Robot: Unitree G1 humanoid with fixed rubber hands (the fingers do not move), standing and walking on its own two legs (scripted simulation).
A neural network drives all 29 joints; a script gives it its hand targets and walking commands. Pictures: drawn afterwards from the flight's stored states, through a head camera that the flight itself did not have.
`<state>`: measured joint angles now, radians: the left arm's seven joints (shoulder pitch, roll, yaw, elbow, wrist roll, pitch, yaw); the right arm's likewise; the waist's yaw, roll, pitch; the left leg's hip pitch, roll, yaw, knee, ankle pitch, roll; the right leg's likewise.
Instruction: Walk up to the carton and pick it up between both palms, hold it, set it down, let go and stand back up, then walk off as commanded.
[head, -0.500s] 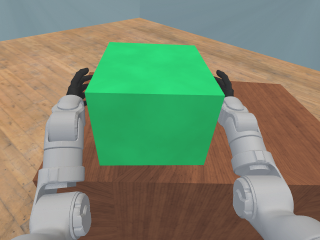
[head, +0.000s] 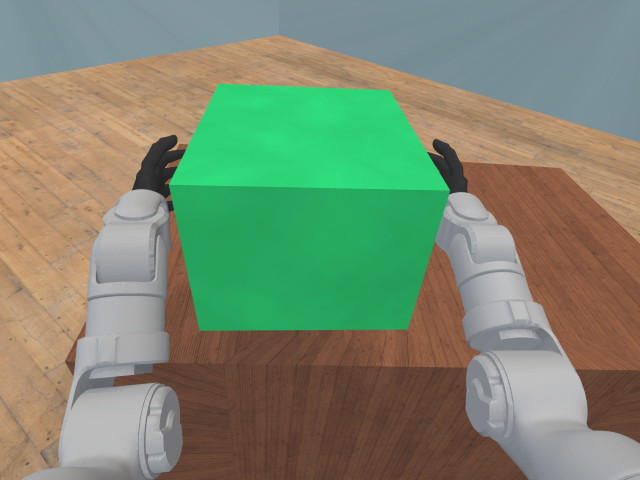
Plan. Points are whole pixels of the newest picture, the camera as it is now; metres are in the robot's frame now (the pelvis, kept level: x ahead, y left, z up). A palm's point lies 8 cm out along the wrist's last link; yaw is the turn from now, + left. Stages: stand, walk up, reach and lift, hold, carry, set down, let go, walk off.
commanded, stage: hold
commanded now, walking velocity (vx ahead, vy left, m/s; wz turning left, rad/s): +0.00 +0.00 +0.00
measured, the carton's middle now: (305, 196) +0.45 +0.00 +0.16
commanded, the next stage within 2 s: set down in 0.40 s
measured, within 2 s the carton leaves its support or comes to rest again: neither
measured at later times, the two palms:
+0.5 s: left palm (152, 199) +0.36 +0.19 +0.21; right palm (449, 200) +0.38 -0.17 +0.21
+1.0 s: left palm (155, 199) +0.41 +0.20 +0.18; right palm (429, 197) +0.41 -0.16 +0.20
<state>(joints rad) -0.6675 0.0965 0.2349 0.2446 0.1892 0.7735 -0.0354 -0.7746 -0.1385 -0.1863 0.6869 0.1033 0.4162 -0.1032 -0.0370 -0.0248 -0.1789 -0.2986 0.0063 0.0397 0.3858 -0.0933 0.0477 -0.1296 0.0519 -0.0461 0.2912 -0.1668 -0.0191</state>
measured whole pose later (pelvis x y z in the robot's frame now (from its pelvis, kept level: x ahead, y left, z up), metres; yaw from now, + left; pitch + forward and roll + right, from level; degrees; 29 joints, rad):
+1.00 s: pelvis +0.02 -0.01 +0.00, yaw +0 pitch -1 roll -2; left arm -0.73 0.10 0.37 0.39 0.32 0.51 -0.17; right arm -0.76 -0.05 -0.24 0.67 0.05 0.20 -0.13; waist -0.04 -0.09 -0.07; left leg -0.24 0.00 0.04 0.37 -0.11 0.04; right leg -0.08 0.05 -0.04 0.28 -0.19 -0.02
